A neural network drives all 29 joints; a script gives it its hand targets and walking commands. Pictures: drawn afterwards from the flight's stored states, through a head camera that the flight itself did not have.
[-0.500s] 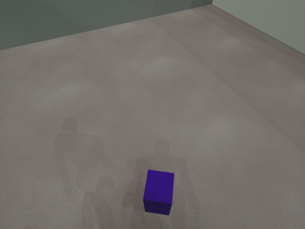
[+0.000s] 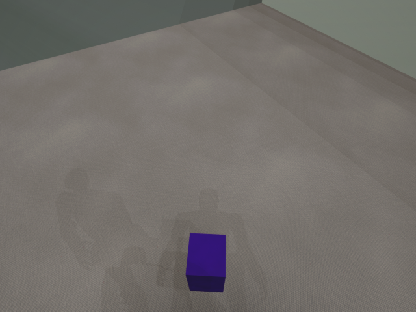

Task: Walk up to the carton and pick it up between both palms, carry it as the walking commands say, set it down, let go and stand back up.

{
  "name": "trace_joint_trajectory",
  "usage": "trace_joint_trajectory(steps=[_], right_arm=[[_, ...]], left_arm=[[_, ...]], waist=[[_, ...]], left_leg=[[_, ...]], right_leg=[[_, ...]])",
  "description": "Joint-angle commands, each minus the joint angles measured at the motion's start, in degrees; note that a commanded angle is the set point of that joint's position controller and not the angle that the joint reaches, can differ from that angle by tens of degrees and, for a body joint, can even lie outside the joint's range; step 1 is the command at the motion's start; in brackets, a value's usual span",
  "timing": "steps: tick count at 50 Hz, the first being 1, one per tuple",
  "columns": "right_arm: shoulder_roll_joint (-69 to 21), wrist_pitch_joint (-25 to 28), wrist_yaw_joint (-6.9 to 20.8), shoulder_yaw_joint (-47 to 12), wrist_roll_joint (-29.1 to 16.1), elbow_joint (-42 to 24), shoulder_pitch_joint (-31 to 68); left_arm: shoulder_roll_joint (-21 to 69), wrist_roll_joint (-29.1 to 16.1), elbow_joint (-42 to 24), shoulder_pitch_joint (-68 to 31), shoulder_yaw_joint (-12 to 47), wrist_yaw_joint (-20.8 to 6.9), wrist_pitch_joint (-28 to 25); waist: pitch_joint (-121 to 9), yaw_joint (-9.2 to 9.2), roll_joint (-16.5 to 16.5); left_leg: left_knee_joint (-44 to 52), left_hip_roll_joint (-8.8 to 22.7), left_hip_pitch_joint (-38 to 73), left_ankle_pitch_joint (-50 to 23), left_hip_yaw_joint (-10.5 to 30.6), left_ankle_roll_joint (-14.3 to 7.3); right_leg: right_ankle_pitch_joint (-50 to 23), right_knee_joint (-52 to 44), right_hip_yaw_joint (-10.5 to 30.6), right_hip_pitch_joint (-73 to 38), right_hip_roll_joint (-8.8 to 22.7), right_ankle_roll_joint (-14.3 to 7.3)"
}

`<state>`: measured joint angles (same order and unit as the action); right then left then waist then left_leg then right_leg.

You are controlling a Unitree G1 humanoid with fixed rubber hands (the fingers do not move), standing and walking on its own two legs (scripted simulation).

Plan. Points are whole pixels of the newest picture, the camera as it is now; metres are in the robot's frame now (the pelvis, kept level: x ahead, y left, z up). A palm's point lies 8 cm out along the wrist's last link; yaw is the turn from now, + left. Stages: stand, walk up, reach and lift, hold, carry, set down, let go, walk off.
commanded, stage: walk up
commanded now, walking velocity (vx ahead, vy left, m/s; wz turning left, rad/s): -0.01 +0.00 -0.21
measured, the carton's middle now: (207, 264) +0.39 +0.04 -0.64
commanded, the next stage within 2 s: stand in 0.54 s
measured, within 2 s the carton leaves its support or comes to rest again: neither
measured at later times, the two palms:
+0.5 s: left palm out of the picture +0.04 +0.23 -0.13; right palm out of the picture +0.01 -0.24 -0.15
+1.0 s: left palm out of the picture +0.05 +0.25 -0.14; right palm out of the picture -0.01 -0.21 -0.14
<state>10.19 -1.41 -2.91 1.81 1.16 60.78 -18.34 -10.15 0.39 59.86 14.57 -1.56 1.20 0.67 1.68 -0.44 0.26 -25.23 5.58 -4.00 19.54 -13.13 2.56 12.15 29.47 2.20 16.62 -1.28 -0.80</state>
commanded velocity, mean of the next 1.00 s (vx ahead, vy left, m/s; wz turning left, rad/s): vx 0.00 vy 0.00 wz -0.06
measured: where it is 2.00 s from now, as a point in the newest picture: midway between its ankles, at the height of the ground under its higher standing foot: outside the picture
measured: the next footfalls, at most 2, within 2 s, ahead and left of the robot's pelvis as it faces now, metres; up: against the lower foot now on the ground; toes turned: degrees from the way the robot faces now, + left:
none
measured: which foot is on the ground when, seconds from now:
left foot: down 0.00-1.00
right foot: down 0.00-1.00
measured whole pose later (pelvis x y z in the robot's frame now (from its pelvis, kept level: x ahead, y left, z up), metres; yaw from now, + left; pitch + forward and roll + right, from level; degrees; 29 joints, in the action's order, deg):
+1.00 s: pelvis +0.03 +0.02 +0.00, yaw -4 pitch -1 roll -1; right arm 9.6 -0.2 -2.2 0.9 0.2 66.0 -17.5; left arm -9.8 0.0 66.0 13.3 -0.8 2.4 -1.0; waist 2.2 -0.5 -0.8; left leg -19.5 2.8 1.8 20.0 -6.6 0.7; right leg 11.6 24.1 1.8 11.3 -2.1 -0.3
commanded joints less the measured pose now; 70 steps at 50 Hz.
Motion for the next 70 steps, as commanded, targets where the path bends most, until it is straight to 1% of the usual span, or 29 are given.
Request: trace_joint_trajectory(steps=[1, 3, 5, 6, 7, 8, 12, 16, 17, 18, 19, 20, 21, 22, 23, 25, 27, 30, 37, 45, 47, 51, 52, 55, 58, 61, 63, 67, 70], right_arm=[[5.62, 0.14, -0.42, 1.12, 0.01, -2.47, -3.47], [6.65, 0.16, -0.21, 1.27, -0.06, -2.97, -2.29], [6.72, -0.24, -0.29, 1.44, -0.11, -3.48, -2.05], [6.69, -0.09, -0.2, 1.31, -0.23, -3.65, -2.92], [6.04, -0.12, -0.21, 1.13, -0.22, -3.4, -3.22], [6.43, -0.06, -0.27, 1.19, -0.17, -3.51, -4.4], [9.12, 0.16, -0.66, 2.13, -0.06, -3.43, -3.9], [9.97, 0.03, -0.62, 2.63, 0.65, -4.48, -2.57], [9.26, 0.0, -0.47, 2.43, 0.51, -4.33, 0.69], [8.06, -0.03, 0.03, 1.74, 0.58, -4.19, 2.07], [6.8, -0.28, 0.38, 1.21, 0.46, -4.28, 2.43], [4.82, -0.58, 0.28, 0.65, 0.11, -3.56, 0.47], [4.37, -0.77, 0.13, 0.88, -0.47, -2.2, -2.29], [4.53, -0.63, 0.11, 1.37, -0.94, -1.21, -4.85], [4.69, -0.18, 0.39, 1.17, -1.04, -0.66, -5.99], [4.56, 0.65, 0.52, 0.58, -0.56, -0.27, -5.32], [5.19, 1.15, 0.62, 0.42, -0.57, 0.42, -4.14], [5.86, 0.74, 0.24, 0.34, -1.32, 2.36, -3.7], [4.87, 0.86, 0.17, -0.2, -0.97, 4.11, -3.52], [5.08, 1.3, 0.31, 0.02, -0.89, 4.67, -3.13], [6.55, 1.7, 0.39, 0.41, -0.92, 3.87, -2.86], [6.43, 2.02, 0.32, 0.13, -1.22, 5.06, -3.08], [6.14, 1.98, 0.3, -0.06, -0.92, 4.99, -3.68], [8.14, 2.37, 0.58, 0.48, -0.91, 4.66, -2.49], [7.93, 2.09, 0.52, 0.32, -0.85, 4.82, -2.38], [7.21, 2.03, 0.64, 0.29, -0.93, 4.75, -2.06], [7.77, 2.01, 0.65, 0.37, -0.76, 4.38, -2.42], [9.39, 2.02, 0.83, 0.79, -0.75, 3.18, -0.59], [10.2, 2.1, 0.97, 1.11, -0.81, 2.39, 1.07]], left_arm=[[-6.92, 0.19, -2.79, 1.92, -1.32, 0.27, -0.51], [-8.02, -0.04, -2.3, 3.56, -1.46, 0.55, -0.6], [-9.03, 0.17, -2.41, 3.54, -1.26, 0.58, -0.6], [-9.1, -0.02, -3.09, 3.14, -1.52, 0.64, -0.58], [-8.37, 0.02, -3.45, 2.28, -1.46, 0.6, -0.43], [-8.31, 0.13, -3.65, 2.37, -1.32, 0.48, -0.38], [-6.46, 0.03, -4.12, 1.43, -0.8, 0.09, -0.02], [-5.69, 0.56, -3.94, 0.87, -1.18, 0.01, 0.59], [-4.8, 0.83, -3.1, 1.52, -1.13, 0.0, 0.46], [-4.22, 0.84, -1.88, 4.51, -0.72, 0.32, 0.06], [-5.53, 0.67, -1.03, 5.58, -0.34, 0.66, -0.37], [-7.58, 0.57, -0.36, 6.59, -0.53, 0.82, -0.88], [-8.46, 0.44, -0.99, 5.81, -0.49, 0.82, -1.18], [-8.81, -0.01, -0.61, 4.49, -0.75, 0.99, -1.17], [-8.44, -0.22, -1.25, 1.12, -0.85, 1.06, -0.94], [-6.71, -0.75, -0.29, -0.13, -0.66, 1.43, -0.86], [-5.96, -0.55, 0.64, 1.65, -0.39, 1.32, -1.09], [-6.25, -0.31, 1.28, 1.32, -0.65, 1.62, -1.54], [-4.34, -0.41, 2.53, 1.34, -0.29, 1.52, -1.59], [-4.72, -0.41, 4.18, 0.35, -0.23, 1.51, -2.15], [-5.7, -0.41, 4.45, 1.01, -0.03, 1.4, -2.36], [-5.78, -0.45, 5.46, 0.6, 0.01, 1.42, -2.44], [-6.19, -0.41, 5.64, -0.03, -0.37, 1.49, -2.49], [-7.02, -0.46, 5.26, -0.73, -0.03, 1.24, -2.59], [-7.69, -0.34, 5.88, -0.04, -0.03, 1.33, -2.88], [-7.57, -0.29, 6.61, -0.32, 0.34, 1.29, -2.78], [-8.43, -0.36, 6.58, -0.76, 0.11, 1.36, -2.87], [-9.39, -0.57, 5.82, -1.07, 0.1, 1.12, -2.84], [-10.45, -0.17, 6.28, -1.47, 0.54, 0.93, -3.21]], waist=[[1.9, -0.4, 3.27], [0.55, -0.66, 2.75], [0.08, -0.41, 3.49], [-0.66, -0.39, 4.86], [-0.01, 0.09, 1.85], [-1.39, 0.35, 2.08], [0.5, 0.0, -6.06], [5.78, -1.26, -6.72], [7.52, -2.3, -9.46], [6.85, -3.55, -8.2], [5.64, -2.95, -1.26], [2.67, -1.83, 5.65], [1.18, -0.83, 5.19], [-0.95, -0.37, 7.29], [0.15, 0.44, 5.13], [1.17, 0.35, 6.7], [0.3, 0.22, 0.6], [-2.44, -0.33, -0.34], [1.38, -0.47, -3.0], [2.43, -0.26, -0.93], [1.77, -0.24, -3.6], [2.09, -0.47, -3.19], [1.79, -0.46, -1.09], [2.52, -0.5, -2.65], [0.81, -0.55, 0.03], [2.32, -0.2, -2.85], [2.28, -0.39, 0.0], [1.15, -0.65, -1.04], [0.89, -0.5, -1.48]], left_leg=[[3.1, 2.97, -3.62, -2.51, 5.14, -2.37], [2.08, 2.81, -2.98, -2.92, 4.69, -2.48], [0.47, 1.29, -1.98, -0.44, 4.83, -2.13], [0.87, 1.52, -2.23, -0.79, 5.53, -2.25], [1.79, 1.52, -2.13, 0.05, 5.78, -2.28], [2.53, 2.02, -0.42, -0.64, 6.25, -2.59], [6.23, 9.36, 1.46, -11.31, 8.27, -5.21], [8.01, 15.7, -2.33, -12.41, 11.27, -7.71], [7.43, 13.83, -4.89, -13.99, 9.06, -7.09], [6.23, 10.88, -6.82, -13.01, 7.2, -5.74], [2.7, 5.59, -5.12, -7.9, 4.56, -4.1], [-1.36, 0.02, -2.89, -1.18, 3.84, -2.45], [-1.04, -1.97, -2.03, 2.98, 6.39, -1.67], [-0.16, -2.09, -1.21, 4.07, 8.2, -1.82], [3.85, -2.1, -1.54, 0.89, 9.26, -2.11], [7.9, 0.2, -1.22, -5.71, 10.64, -2.3], [8.13, 0.77, 1.47, -11.01, 9.83, -2.44], [7.26, 0.92, 2.03, -13.89, 10.83, -2.36], [8.16, 1.8, 0.25, -17.37, 10.87, -1.96], [9.7, 2.04, 0.11, -12.26, 11.79, -2.25], [9.03, 2.45, 1.13, -14.56, 11.93, -2.28], [9.12, 2.36, 0.64, -15.98, 11.68, -2.4], [9.63, 2.73, -0.46, -15.15, 12.41, -2.56], [9.29, 3.14, 0.17, -17.15, 12.19, -2.56], [9.31, 2.57, 0.55, -11.28, 12.22, -2.66], [9.5, 1.66, 0.75, -12.2, 11.47, -2.41], [9.73, 2.27, 0.27, -13.39, 12.03, -2.93], [9.62, 2.29, 0.09, -11.58, 12.83, -2.78], [8.59, 1.6, 1.66, -13.68, 11.89, -2.82]], right_leg=[[-14.2, -4.26, 7.05, 0.19, 4.88, -1.14], [-16.74, -4.23, 7.84, -1.18, 5.08, -1.35], [-16.28, -6.69, 12.55, 0.49, 6.68, -2.15], [-16.65, -6.08, 11.96, -0.68, 6.39, -2.35], [-14.04, -6.09, 11.52, 0.52, 5.99, -1.91], [-11.89, -5.47, 11.06, 1.36, 5.23, -1.67], [-9.95, 3.65, 1.62, 4.77, 0.35, 0.52], [5.86, 8.22, -0.7, 6.78, 1.43, 0.7], [4.84, 6.1, -1.08, 3.95, 2.15, 0.75], [-1.73, 0.95, -1.38, -0.86, 1.96, 0.6], [-11.35, -3.78, 2.63, -2.01, 3.46, -0.15], [-19.63, -8.39, 11.26, -3.99, 7.33, -1.58], [-23.98, -10.43, 17.57, -4.71, 9.73, -3.24], [-22.45, -11.81, 16.89, -7.25, 10.72, -2.97], [-21.9, -9.88, 14.31, -8.21, 9.36, -2.75], [-19.11, -8.75, 8.69, -8.61, 6.17, -0.89], [-19.55, -7.5, 6.73, -8.35, 4.87, -0.52], [-24.53, -6.4, 7.09, -11.49, 4.77, -1.06], [-21.92, -5.46, 4.2, -9.03, 3.76, -0.99], [-17.67, -7.01, 4.41, -8.23, 3.97, -0.91], [-16.97, -6.54, 4.38, -7.47, 3.84, -0.8], [-20.06, -5.79, 4.22, -8.23, 3.96, -0.99], [-18.54, -5.63, 3.21, -8.83, 4.34, -1.02], [-18.81, -5.72, 2.98, -7.8, 4.33, -0.68], [-16.85, -6.75, 3.69, -7.85, 4.23, -0.72], [-19.99, -6.39, 4.65, -7.78, 4.73, -0.85], [-21.3, -6.37, 4.24, -8.98, 4.65, -0.68], [-17.79, -6.46, 4.03, -9.31, 4.5, -0.57], [-23.48, -6.54, 5.02, -8.42, 5.03, -0.86]])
